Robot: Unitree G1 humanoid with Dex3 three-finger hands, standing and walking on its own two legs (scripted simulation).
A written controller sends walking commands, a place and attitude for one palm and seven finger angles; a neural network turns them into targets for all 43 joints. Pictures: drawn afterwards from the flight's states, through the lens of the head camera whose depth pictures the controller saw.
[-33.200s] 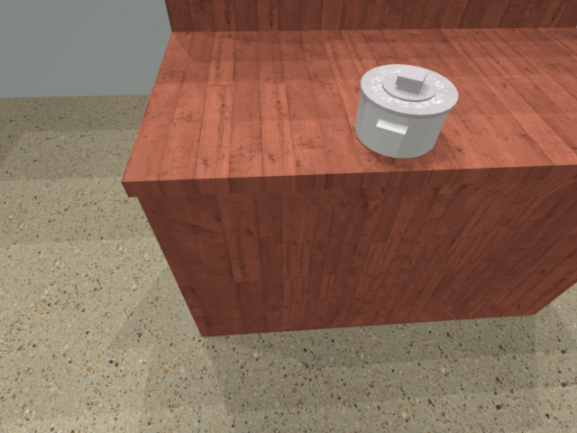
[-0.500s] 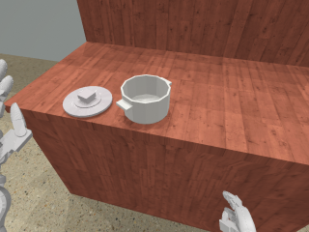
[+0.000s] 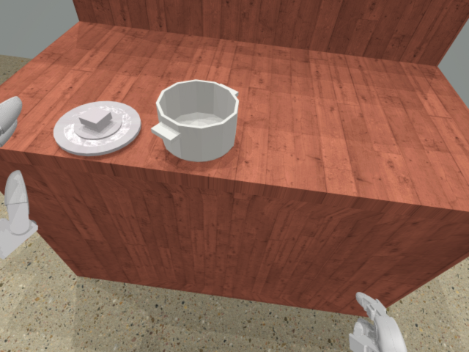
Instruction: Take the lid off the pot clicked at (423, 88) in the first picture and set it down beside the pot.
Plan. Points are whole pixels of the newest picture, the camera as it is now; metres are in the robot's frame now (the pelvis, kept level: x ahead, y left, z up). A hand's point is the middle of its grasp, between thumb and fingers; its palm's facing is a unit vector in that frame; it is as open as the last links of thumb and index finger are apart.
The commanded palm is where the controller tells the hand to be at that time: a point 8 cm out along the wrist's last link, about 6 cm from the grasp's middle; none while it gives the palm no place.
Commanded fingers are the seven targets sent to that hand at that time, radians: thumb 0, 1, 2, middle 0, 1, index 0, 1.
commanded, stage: step back with the hand held close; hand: left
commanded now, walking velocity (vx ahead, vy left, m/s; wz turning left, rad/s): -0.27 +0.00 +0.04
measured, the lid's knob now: (95, 117) +0.55 +0.33 +0.07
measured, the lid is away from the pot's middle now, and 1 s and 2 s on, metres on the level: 0.22 0.22 0.22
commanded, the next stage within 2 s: stop stepping back and stand still in 0.78 s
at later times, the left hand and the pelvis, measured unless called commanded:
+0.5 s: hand out of the picture +0.10 +0.23 +0.25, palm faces +0.48 -0.77 -0.43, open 7.4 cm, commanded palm +0.03 +0.29 +0.25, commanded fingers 0.00 0.90 0.90 -0.20 -0.30 -0.20 -0.30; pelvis -0.09 +0.00 -0.01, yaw +2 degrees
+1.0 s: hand out of the picture -0.03 +0.23 +0.20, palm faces +0.31 -0.82 -0.48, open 7.4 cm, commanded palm -0.10 +0.28 +0.25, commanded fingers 0.00 0.90 0.90 -0.20 -0.30 -0.20 -0.30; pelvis -0.23 +0.00 -0.01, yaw -1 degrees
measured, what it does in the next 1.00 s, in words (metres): walks backwards: right foot, then left foot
